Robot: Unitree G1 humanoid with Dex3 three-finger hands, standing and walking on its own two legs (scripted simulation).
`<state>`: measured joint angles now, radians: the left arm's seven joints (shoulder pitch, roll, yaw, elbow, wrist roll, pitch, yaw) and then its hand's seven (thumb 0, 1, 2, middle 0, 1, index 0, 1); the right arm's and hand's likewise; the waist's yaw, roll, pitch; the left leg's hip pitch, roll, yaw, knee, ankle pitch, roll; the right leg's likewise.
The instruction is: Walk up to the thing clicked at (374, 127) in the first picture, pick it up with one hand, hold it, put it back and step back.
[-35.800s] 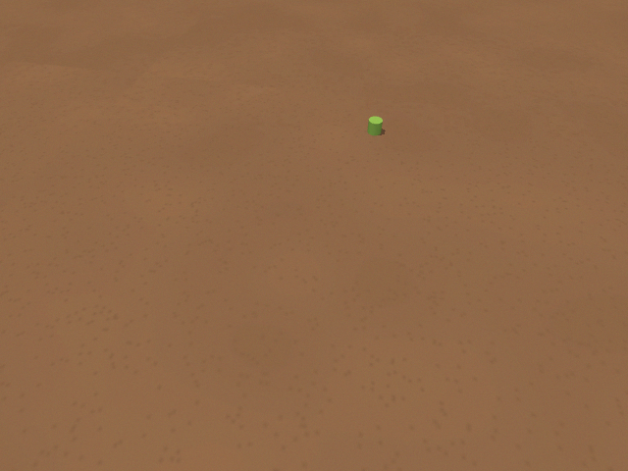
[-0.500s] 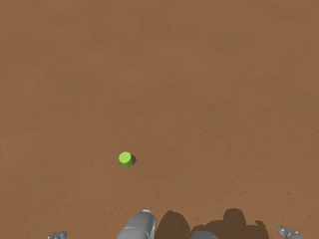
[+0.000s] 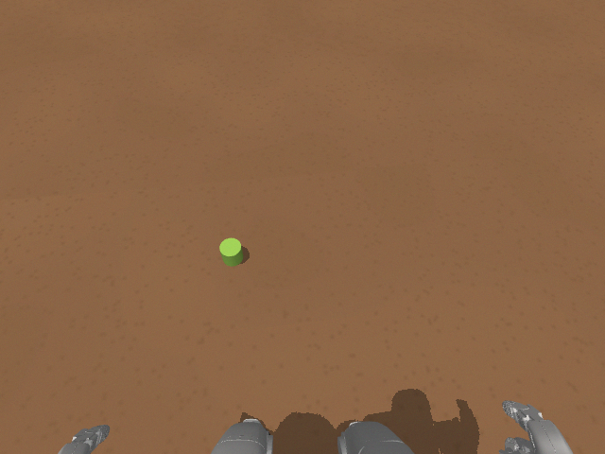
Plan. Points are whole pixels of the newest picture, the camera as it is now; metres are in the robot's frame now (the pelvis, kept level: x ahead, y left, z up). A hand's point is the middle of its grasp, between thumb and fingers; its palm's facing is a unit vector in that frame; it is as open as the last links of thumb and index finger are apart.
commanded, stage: step back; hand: left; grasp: from above
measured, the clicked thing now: (231, 252) +0.78 +0.27 -0.72
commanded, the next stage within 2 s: stand in 1.86 s
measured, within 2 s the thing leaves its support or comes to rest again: neither
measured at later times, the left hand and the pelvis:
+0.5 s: hand out of the picture -0.06 +0.27 -0.15, palm faces +0.06 -0.91 -0.41, open 7.4 cm; pelvis -0.18 -0.01 -0.01, yaw +5 degrees
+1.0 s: hand out of the picture -0.26 +0.24 -0.14, palm faces +0.05 -0.91 -0.41, open 7.4 cm; pelvis -0.30 -0.04 +0.00, yaw +3 degrees
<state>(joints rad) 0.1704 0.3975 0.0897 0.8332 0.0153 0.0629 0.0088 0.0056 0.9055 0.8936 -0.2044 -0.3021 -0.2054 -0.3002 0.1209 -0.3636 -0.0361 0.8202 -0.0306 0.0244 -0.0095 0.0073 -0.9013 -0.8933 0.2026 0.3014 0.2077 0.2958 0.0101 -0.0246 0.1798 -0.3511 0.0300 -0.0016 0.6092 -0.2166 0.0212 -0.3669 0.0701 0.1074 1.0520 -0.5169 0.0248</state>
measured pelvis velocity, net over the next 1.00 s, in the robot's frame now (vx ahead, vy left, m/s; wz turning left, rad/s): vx -0.30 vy -0.04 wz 0.05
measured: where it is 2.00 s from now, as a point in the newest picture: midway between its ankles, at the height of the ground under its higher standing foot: outside the picture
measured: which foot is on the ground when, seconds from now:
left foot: down 0.00-0.12, up 0.14-0.40, down 0.42-0.78, up 0.80-1.00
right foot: up 0.00-0.06, down 0.08-0.44, up 0.46-0.74, down 0.76-1.00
